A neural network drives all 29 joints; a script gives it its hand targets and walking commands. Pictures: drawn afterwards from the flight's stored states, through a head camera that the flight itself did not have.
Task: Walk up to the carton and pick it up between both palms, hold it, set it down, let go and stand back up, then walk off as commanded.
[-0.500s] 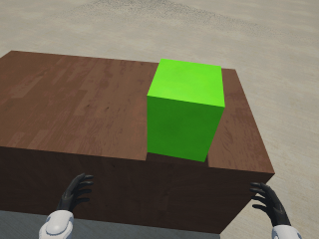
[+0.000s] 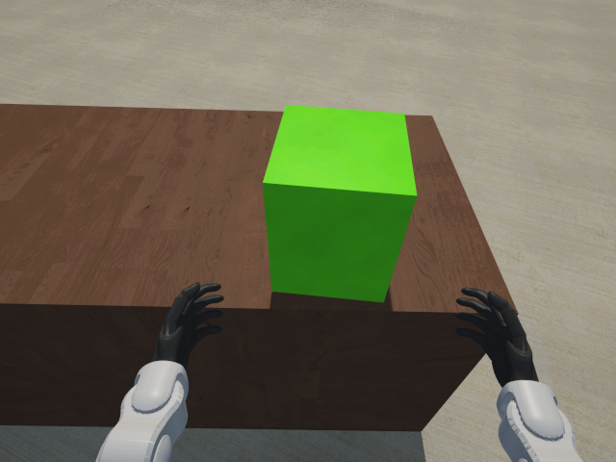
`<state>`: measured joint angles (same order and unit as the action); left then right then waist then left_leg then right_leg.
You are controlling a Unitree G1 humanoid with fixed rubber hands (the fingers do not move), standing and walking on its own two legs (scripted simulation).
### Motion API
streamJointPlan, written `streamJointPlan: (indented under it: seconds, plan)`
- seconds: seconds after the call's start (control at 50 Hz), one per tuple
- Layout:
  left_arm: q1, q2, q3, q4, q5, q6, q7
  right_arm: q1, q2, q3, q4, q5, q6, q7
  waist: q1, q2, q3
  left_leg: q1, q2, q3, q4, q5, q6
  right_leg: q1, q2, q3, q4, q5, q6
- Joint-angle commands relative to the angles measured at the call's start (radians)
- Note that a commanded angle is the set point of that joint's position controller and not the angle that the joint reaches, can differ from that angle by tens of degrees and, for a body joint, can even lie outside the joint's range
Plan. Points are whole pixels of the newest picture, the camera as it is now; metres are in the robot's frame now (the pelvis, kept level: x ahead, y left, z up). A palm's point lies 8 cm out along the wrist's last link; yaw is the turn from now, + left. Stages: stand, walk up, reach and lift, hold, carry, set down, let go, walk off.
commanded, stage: reach and lift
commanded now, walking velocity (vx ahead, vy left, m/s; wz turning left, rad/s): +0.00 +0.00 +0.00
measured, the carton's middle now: (335, 205) +0.50 -0.01 +0.04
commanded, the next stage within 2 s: none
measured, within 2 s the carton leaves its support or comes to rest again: neither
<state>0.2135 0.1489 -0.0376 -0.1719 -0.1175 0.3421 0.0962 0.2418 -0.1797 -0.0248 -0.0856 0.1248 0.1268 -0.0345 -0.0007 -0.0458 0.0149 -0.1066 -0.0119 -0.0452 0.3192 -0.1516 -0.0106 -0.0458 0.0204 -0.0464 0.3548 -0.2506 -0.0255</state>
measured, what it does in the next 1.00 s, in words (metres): stands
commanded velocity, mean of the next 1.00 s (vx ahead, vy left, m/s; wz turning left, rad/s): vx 0.00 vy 0.00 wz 0.00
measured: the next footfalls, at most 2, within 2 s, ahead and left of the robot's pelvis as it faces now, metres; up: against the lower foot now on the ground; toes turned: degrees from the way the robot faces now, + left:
none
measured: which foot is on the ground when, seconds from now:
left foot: down 0.00-1.00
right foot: down 0.00-1.00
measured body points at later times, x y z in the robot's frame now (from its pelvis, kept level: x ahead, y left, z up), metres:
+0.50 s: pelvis -0.01 -0.01 +0.00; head -0.02 +0.00 +0.45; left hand +0.29 +0.19 +0.11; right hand +0.27 -0.19 +0.11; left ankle +0.02 +0.13 -0.75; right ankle -0.03 -0.08 -0.75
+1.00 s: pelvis +0.00 -0.01 +0.00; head +0.01 +0.00 +0.45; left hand +0.35 +0.19 +0.14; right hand +0.36 -0.17 +0.14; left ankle +0.02 +0.13 -0.75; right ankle -0.03 -0.08 -0.75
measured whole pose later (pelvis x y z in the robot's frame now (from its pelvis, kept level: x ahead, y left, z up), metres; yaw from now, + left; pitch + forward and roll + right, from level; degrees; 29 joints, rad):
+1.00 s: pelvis +0.00 -0.01 +0.00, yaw +0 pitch -3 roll +1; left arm -0.35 0.17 0.18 -0.11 -0.14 0.72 0.04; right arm -0.40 -0.19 0.05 0.12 0.25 0.39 -0.27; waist 0.00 -0.04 0.07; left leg -0.08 -0.01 -0.04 0.27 -0.13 -0.02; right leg -0.05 0.02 -0.05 0.35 -0.25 -0.03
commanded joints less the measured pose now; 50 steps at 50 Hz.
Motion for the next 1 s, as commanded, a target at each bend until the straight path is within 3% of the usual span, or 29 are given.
streamJointPlan:
  seconds: [0.0,0.04,0.1,0.18,0.2,0.24,0.28,0.32,0.34,0.38,0.4,0.42,0.44,0.46,0.5,0.6,0.64,0.66,0.7,0.78,0.92,0.98]
  plan:
    - [0.116,0.067,0.141,-0.29,0.03,-0.046,-0.041,0.124,-0.072,0.092,-0.192,0.17,-0.051,-0.075,0.048,0.002,-0.101,0.278,-0.019,0.073,-0.006,0.479,-0.019,-0.007,-0.02,0.073,-0.068,0.677,0.106]
    - [0.155,0.095,0.145,-0.354,0.025,-0.071,-0.047,0.163,-0.067,0.104,-0.338,0.161,-0.091,-0.095,0.05,-0.007,-0.125,0.271,-0.027,0.069,-0.018,0.449,-0.018,0.013,-0.034,0.083,-0.061,0.741,0.127]
    - [0.103,0.102,0.126,-0.333,-0.011,-0.132,-0.05,0.138,-0.028,0.12,-0.449,0.132,-0.135,-0.108,0.065,-0.016,-0.095,0.216,-0.019,0.062,-0.038,0.319,-0.013,-0.038,-0.056,0.083,-0.067,0.655,0.131]
    - [0.009,0.104,0.119,-0.242,-0.043,-0.138,-0.068,0.105,-0.012,0.157,-0.385,0.119,-0.088,-0.115,0.073,-0.001,-0.031,0.212,-0.003,0.063,-0.057,0.159,0.004,-0.113,-0.071,0.101,-0.108,0.407,0.106]
    - [-0.038,0.097,0.109,-0.218,-0.045,-0.123,-0.067,0.085,-0.028,0.144,-0.324,0.109,-0.061,-0.113,0.068,0.025,0.002,0.217,0.009,0.059,-0.071,0.099,0.004,-0.141,-0.074,0.101,-0.117,0.31,0.09]
    - [-0.133,0.11,0.122,-0.183,-0.052,-0.084,-0.068,-0.017,-0.04,0.106,-0.272,0.103,-0.007,-0.114,0.059,0.015,0.028,0.202,0.021,0.063,-0.091,-0.011,0.016,-0.18,-0.072,0.118,-0.151,0.082,0.067]
    - [-0.154,0.114,0.124,-0.194,-0.055,-0.033,-0.06,-0.06,-0.054,0.063,-0.285,0.109,0.029,-0.119,0.053,0.005,0.04,0.199,0.028,0.064,-0.1,-0.038,0.02,-0.183,-0.064,0.119,-0.161,-0.018,0.048]
    - [-0.4,0.145,0.126,-0.163,-0.085,0.01,-0.046,-0.275,-0.035,0.024,-0.281,0.104,0.066,-0.12,0.04,0.027,-0.014,0.143,0.025,0.079,-0.091,-0.103,0.027,-0.209,-0.067,0.126,-0.151,-0.115,0.041]
    - [-0.454,0.146,0.129,-0.147,-0.092,0.03,-0.041,-0.322,-0.027,0.007,-0.28,0.091,0.084,-0.126,0.029,-0.005,-0.016,0.129,0.022,0.086,-0.092,-0.128,0.038,-0.206,-0.067,0.124,-0.15,-0.134,0.044]
    - [-0.381,0.113,0.124,-0.193,-0.083,0.065,-0.029,-0.273,-0.035,-0.02,-0.253,0.106,0.097,-0.129,0.026,0.005,-0.034,0.152,0.029,0.076,-0.085,-0.076,0.036,-0.178,-0.058,0.115,-0.137,-0.056,0.041]
    - [-0.478,0.122,0.137,-0.182,-0.086,0.087,-0.026,-0.363,-0.037,-0.017,-0.24,0.12,0.114,-0.133,0.027,0.014,-0.058,0.146,0.027,0.082,-0.083,-0.074,0.038,-0.181,-0.059,0.116,-0.128,-0.05,0.046]
    - [-0.486,0.106,0.144,-0.127,-0.088,0.108,-0.029,-0.386,-0.032,-0.03,-0.182,0.11,0.128,-0.141,0.015,0.003,-0.047,0.149,0.026,0.085,-0.076,-0.068,0.038,-0.188,-0.057,0.116,-0.127,-0.013,0.049]
    - [-0.49,0.078,0.157,-0.098,-0.066,0.138,-0.028,-0.417,-0.044,-0.019,-0.122,0.132,0.144,-0.138,0.025,0.02,-0.019,0.165,0.029,0.084,-0.085,-0.045,0.039,-0.189,-0.053,0.114,-0.129,0.004,0.052]
    - [-0.477,0.061,0.163,-0.039,-0.065,0.166,-0.041,-0.418,-0.028,-0.008,-0.073,0.134,0.161,-0.15,0.009,-0.008,-0.001,0.166,0.026,0.085,-0.078,-0.049,0.041,-0.178,-0.051,0.113,-0.128,0.029,0.061]
    - [-0.461,0.05,0.193,-0.044,-0.011,0.216,-0.044,-0.44,-0.062,0.005,-0.028,0.17,0.181,-0.153,0.017,0.026,-0.017,0.185,0.027,0.084,-0.081,0.015,0.033,-0.148,-0.03,0.1,-0.121,0.1,0.062]
    - [-0.6,0.087,0.242,-0.134,0.005,0.266,-0.047,-0.64,-0.086,0.008,-0.142,0.214,0.174,-0.197,0.017,0.007,-0.17,0.203,0.002,0.088,-0.039,0.17,0.025,-0.065,-0.021,0.088,-0.054,0.432,0.108]
    - [-0.591,0.098,0.261,-0.182,0.009,0.272,-0.051,-0.638,-0.09,0.019,-0.145,0.215,0.172,-0.216,0.007,0.011,-0.215,0.216,0.0,0.082,-0.022,0.251,0.014,-0.025,-0.024,0.084,-0.03,0.598,0.125]
    - [-0.637,0.09,0.256,-0.227,-0.003,0.27,-0.043,-0.673,-0.096,0.022,-0.146,0.227,0.172,-0.216,0.012,0.039,-0.229,0.217,-0.002,0.083,-0.013,0.278,0.004,-0.032,-0.013,0.078,-0.026,0.589,0.118]
    - [-0.595,0.074,0.24,-0.204,0.007,0.28,-0.051,-0.659,-0.109,0.025,-0.086,0.218,0.183,-0.222,-0.017,0.039,-0.205,0.225,0.007,0.075,-0.012,0.288,-0.005,-0.037,-0.018,0.068,-0.025,0.643,0.122]
    - [-0.66,0.088,0.237,-0.163,0.024,0.315,-0.069,-0.722,-0.123,0.041,0.015,0.24,0.224,-0.232,-0.044,0.061,-0.167,0.244,0.009,0.067,-0.012,0.278,-0.013,-0.063,-0.012,0.063,-0.043,0.596,0.117]
    - [-0.905,0.112,0.246,-0.073,0.033,0.353,-0.049,-0.965,-0.152,0.01,0.09,0.238,0.243,-0.241,-0.042,0.063,-0.19,0.195,0.005,0.075,-0.017,0.194,0.002,-0.088,0.011,0.057,-0.055,0.412,0.107]
    - [-0.954,0.135,0.255,-0.06,0.023,0.356,-0.035,-1.009,-0.159,0.003,0.095,0.244,0.232,-0.24,-0.042,0.059,-0.284,0.201,0.003,0.073,0.009,0.236,0.007,-0.063,0.011,0.062,-0.04,0.471,0.107]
